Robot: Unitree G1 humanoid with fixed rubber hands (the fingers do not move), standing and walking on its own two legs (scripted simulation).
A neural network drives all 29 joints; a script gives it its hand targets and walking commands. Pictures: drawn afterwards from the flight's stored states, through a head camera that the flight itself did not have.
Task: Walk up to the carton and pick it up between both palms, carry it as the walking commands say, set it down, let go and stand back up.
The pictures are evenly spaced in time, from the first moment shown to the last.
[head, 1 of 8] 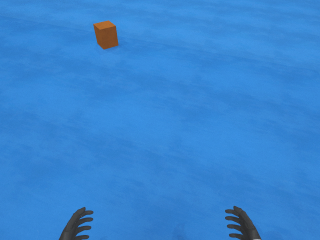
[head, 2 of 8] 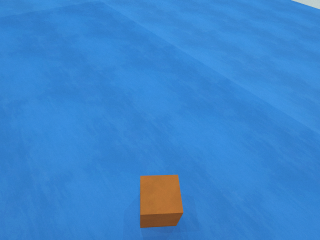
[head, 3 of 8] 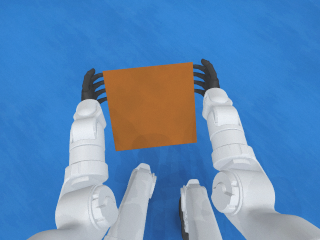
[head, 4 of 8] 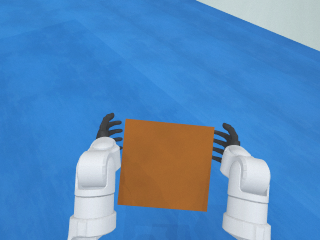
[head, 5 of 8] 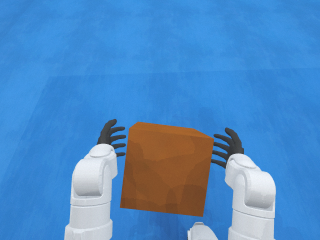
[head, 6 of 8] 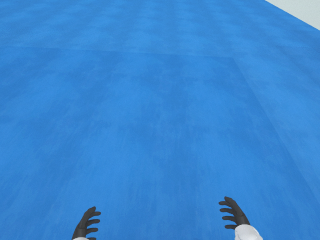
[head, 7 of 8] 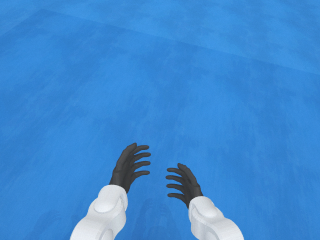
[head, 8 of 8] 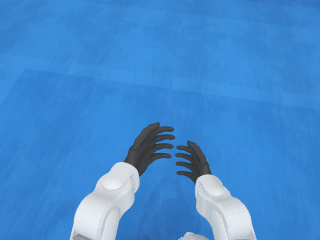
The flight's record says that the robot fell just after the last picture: no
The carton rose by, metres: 0.63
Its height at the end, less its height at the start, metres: -0.02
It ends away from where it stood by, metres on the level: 4.17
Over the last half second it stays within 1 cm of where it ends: yes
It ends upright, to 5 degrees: no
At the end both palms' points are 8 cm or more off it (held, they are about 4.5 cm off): yes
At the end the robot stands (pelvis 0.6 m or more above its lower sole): yes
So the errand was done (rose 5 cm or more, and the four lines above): no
